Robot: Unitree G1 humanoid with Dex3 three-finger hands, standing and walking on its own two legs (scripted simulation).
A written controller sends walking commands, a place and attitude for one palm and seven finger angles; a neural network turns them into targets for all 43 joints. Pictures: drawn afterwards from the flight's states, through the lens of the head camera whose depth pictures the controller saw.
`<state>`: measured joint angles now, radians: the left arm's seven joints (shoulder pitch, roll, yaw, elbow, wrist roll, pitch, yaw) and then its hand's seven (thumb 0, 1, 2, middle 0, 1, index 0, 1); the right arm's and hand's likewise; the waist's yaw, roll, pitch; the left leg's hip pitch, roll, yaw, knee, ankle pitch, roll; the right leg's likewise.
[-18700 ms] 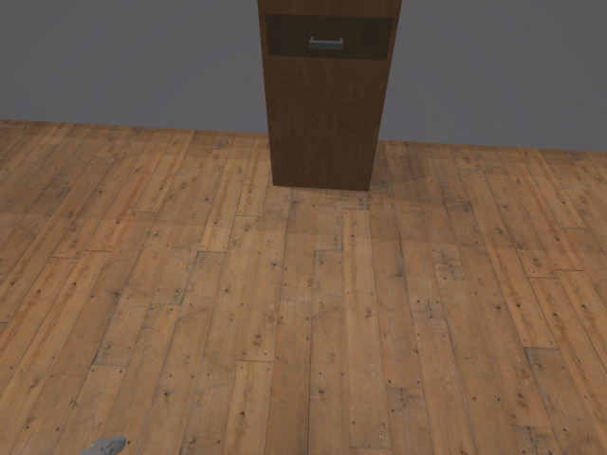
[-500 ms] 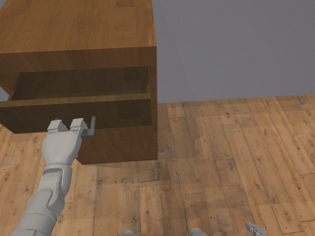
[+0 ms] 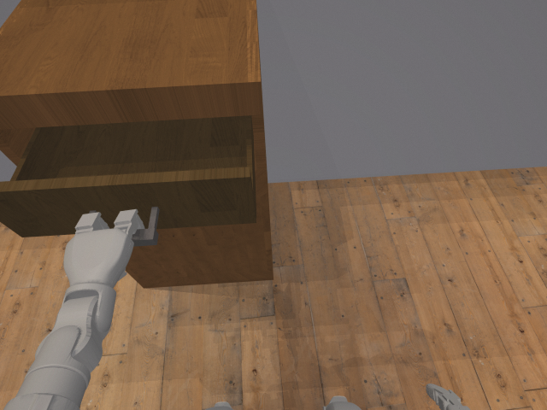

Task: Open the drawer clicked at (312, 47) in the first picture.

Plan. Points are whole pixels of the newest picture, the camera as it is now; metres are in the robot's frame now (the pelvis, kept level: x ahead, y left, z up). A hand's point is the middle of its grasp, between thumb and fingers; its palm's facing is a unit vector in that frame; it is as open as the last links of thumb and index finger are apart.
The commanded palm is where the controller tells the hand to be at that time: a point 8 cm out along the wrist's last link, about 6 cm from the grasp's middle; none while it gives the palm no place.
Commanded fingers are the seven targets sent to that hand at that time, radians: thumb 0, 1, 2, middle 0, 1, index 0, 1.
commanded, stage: pull the drawer open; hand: left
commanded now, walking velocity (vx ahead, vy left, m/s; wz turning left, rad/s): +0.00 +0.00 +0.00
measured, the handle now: (121, 227) +0.39 +0.26 +0.00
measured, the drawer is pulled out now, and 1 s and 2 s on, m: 0.13 0.30 0.30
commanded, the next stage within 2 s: open the thumb to release the handle in 1.02 s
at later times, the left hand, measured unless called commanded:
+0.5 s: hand (101, 345) +0.22 +0.25 -0.02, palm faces -0.04 -0.06 -1.00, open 5.7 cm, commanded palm +0.17 +0.26 +0.03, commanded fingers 0.00 0.90 0.90 -0.40 -1.35 -0.40 -1.35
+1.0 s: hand (90, 390) +0.16 +0.25 -0.02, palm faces -0.06 -0.07 -1.00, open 6.0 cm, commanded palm +0.11 +0.26 +0.03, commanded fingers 0.00 0.90 0.90 -0.40 -1.35 -0.40 -1.35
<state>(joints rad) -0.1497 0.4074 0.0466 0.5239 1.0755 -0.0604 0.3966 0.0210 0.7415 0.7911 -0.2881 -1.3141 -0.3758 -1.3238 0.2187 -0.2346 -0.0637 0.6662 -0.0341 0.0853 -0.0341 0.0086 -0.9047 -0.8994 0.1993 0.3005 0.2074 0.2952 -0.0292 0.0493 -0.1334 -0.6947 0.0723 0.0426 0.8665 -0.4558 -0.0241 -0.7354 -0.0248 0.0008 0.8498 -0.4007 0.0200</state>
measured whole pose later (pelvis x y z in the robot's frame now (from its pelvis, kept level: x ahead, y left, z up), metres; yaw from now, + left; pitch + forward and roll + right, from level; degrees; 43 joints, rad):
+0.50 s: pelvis +0.01 +0.00 +0.00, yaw +0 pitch +14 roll +0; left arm 0.41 0.36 -0.01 0.06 1.08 -0.02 0.50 0.03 0.74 0.78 -0.27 -1.29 -0.38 -1.30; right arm 0.10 -0.22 -0.05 0.61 -0.05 0.04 0.00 0.01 -0.91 -0.90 0.20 0.30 0.20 0.29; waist 0.01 0.04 -0.14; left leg -0.63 0.07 0.05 0.89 -0.50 -0.03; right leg -0.67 -0.03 0.00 0.88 -0.44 0.02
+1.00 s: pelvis +0.00 +0.00 -0.02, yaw -1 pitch +15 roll +0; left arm 0.68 0.40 0.05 -0.15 1.04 -0.09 0.54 0.02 0.72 0.78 -0.27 -1.25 -0.35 -1.26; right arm 0.11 -0.21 -0.04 0.57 -0.09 0.08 0.04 0.01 -0.90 -0.90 0.20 0.30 0.21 0.30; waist 0.02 0.02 -0.14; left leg -0.72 0.08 0.05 1.01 -0.55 -0.03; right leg -0.79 -0.01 0.03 1.01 -0.49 0.02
